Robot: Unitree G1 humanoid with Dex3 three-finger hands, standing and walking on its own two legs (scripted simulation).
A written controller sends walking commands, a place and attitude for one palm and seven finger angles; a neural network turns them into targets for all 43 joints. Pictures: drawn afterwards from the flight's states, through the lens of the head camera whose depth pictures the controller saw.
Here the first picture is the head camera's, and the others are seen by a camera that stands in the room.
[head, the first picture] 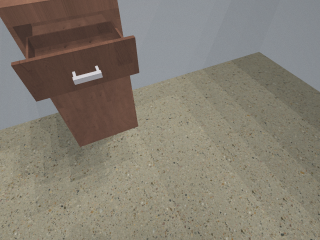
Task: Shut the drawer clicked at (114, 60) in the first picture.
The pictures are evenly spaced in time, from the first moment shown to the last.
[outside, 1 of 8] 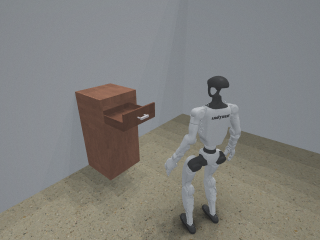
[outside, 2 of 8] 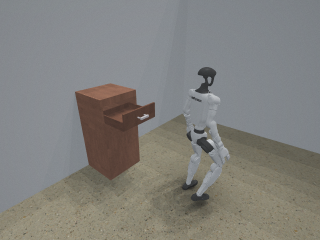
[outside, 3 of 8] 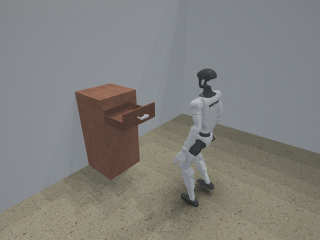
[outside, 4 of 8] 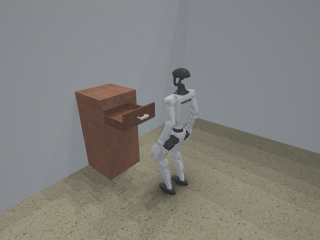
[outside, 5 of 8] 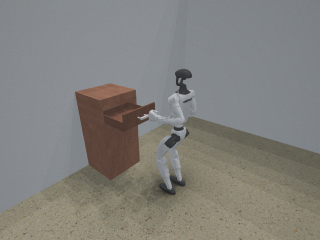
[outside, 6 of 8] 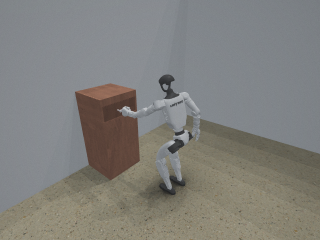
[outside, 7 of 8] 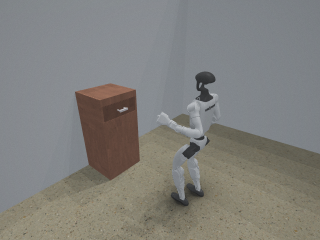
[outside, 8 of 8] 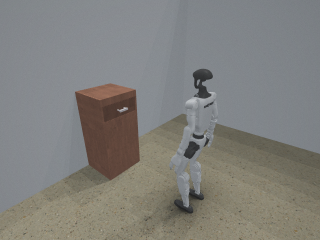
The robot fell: no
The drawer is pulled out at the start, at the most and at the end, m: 0.30 0.30 0.00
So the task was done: yes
